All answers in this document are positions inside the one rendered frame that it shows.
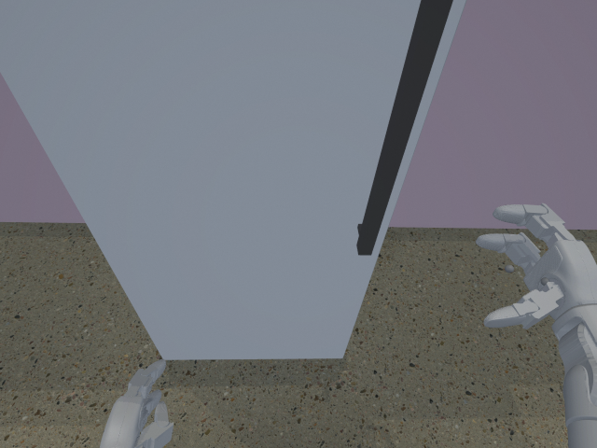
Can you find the robot right hand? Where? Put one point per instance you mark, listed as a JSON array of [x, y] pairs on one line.
[[568, 264]]

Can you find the robot right forearm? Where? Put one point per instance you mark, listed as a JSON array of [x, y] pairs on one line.
[[576, 331]]

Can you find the fridge door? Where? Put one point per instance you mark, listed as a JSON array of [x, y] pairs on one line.
[[222, 153]]

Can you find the robot left hand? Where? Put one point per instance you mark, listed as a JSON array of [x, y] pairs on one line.
[[129, 414]]

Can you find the handle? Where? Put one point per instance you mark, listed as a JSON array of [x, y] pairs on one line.
[[427, 32]]

